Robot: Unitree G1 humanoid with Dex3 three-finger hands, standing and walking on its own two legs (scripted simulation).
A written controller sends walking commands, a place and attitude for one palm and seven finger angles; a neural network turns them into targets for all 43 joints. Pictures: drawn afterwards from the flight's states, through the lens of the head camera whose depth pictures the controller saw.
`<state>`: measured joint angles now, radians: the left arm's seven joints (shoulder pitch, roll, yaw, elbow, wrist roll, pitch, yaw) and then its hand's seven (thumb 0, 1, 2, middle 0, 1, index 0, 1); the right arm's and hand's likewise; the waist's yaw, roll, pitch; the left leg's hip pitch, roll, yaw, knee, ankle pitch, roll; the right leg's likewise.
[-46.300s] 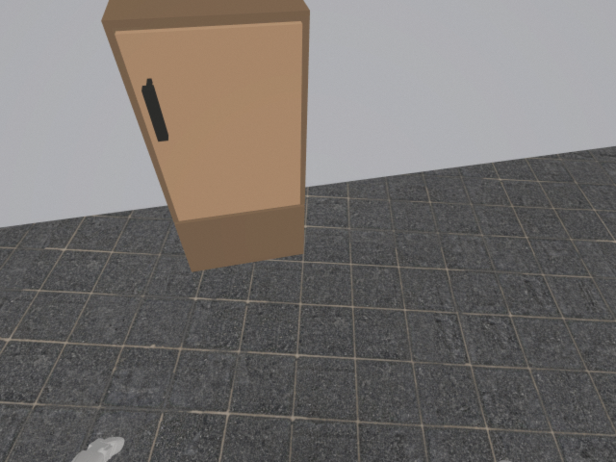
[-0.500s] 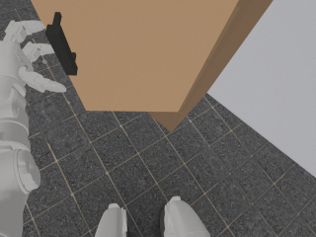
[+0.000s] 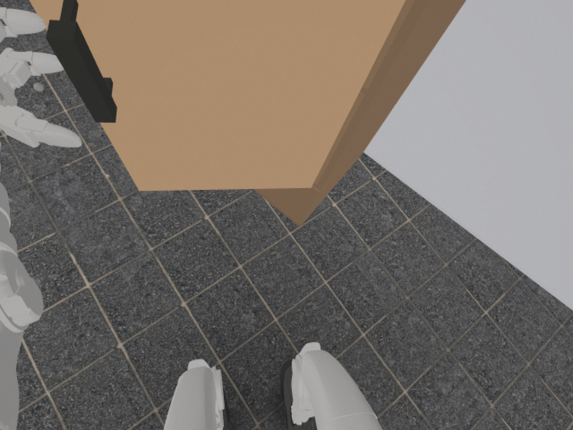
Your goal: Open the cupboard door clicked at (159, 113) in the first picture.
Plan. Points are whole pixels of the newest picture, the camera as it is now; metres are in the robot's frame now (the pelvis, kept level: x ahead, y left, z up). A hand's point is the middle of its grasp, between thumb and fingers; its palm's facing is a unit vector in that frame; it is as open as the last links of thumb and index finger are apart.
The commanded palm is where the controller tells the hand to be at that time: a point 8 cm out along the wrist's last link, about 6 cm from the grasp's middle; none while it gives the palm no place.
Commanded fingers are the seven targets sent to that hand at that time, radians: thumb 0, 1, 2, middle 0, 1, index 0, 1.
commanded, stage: move the hooked fingers beside the handle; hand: left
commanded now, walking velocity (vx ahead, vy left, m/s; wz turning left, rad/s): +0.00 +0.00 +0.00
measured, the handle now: (89, 64) +0.57 +0.20 +0.06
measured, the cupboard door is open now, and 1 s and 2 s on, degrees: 44 44 42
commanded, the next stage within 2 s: slide the fingers in behind the handle in 1.04 s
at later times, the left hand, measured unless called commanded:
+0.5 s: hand (16, 89) +0.52 +0.27 +0.07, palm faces -0.05 -1.00 -0.03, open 14.0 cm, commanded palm +0.52 +0.29 +0.06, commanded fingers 0.00 -0.50 0.30 -0.30 -1.20 -0.30 -1.20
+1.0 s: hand (26, 84) +0.53 +0.26 +0.07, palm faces -0.05 -1.00 -0.03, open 14.0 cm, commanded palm +0.52 +0.29 +0.07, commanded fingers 0.00 -0.50 0.30 -0.30 -1.20 -0.30 -1.20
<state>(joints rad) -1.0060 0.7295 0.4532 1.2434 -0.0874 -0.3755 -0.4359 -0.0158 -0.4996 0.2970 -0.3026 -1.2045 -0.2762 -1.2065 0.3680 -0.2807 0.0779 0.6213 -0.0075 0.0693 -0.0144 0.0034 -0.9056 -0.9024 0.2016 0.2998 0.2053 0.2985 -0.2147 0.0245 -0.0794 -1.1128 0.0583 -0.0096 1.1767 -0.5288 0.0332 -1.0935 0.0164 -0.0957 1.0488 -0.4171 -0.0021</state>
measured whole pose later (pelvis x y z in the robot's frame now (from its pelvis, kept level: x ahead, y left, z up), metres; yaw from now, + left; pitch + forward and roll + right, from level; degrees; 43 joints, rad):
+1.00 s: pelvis +0.00 +0.01 +0.00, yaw -1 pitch +27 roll -6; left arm -0.98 0.75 0.48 1.20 -0.09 -0.34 -0.48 -0.02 -0.50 0.30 -0.30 -1.20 -0.30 -1.20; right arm 0.39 -0.27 0.09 0.61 0.00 0.08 -0.01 0.00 -0.91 -0.90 0.20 0.30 0.21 0.30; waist -0.22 0.03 -0.09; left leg -1.11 0.06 0.00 1.17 -0.53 0.04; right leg -1.09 0.02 -0.09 1.03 -0.41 0.01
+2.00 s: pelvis +0.01 +0.00 +0.00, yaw +0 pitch +26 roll -5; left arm -0.95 0.61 0.42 1.17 -0.08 -0.37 -0.35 -0.02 -0.50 0.30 -0.30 -1.20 -0.30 -1.21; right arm 0.38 -0.26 0.06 0.62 -0.02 0.07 0.01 0.00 -0.91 -0.90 0.20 0.30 0.21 0.30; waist -0.21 0.03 -0.10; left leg -1.09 0.06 0.00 1.16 -0.54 0.03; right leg -1.08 0.02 -0.08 1.04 -0.42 0.00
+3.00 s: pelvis +0.00 -0.01 +0.00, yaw +0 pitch +26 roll -4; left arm -0.97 0.56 0.39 1.20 -0.08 -0.40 -0.29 -0.02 -0.40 0.34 -0.31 -1.22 -0.31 -1.22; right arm 0.37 -0.27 0.05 0.63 -0.02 0.05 0.01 0.00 -0.91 -0.90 0.20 0.30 0.20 0.30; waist -0.20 0.03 -0.10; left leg -1.08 0.06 0.00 1.16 -0.53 0.02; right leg -1.08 0.02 -0.08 1.06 -0.43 -0.02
